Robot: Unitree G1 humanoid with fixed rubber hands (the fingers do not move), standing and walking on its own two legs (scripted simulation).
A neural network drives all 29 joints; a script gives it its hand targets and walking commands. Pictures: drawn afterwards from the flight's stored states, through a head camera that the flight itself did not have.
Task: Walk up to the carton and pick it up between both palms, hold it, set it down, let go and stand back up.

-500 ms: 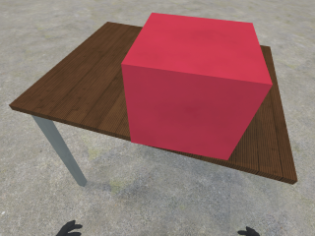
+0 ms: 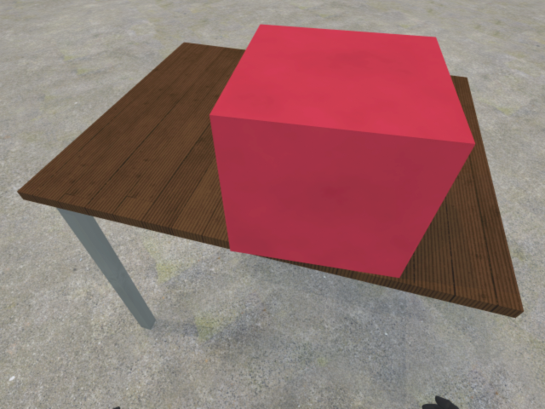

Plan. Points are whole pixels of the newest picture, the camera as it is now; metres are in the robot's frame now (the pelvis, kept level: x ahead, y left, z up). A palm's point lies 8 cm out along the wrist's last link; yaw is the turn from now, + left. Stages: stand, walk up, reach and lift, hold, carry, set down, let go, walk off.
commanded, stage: walk up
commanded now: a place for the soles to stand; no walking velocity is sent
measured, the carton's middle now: (328, 148) +0.50 -0.06 +0.12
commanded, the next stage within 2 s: stand in 1.58 s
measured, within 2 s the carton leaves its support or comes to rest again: neither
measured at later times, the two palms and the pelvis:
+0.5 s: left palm (82, 374) +0.19 +0.31 -0.09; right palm out of the picture +0.04 -0.20 -0.11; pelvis +0.02 +0.08 -0.01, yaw -13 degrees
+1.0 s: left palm (112, 344) +0.24 +0.28 -0.09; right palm out of the picture +0.06 -0.21 -0.09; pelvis +0.05 +0.07 +0.00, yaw -18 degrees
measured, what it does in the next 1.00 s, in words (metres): steps on the spot, turning right: left foot, then right foot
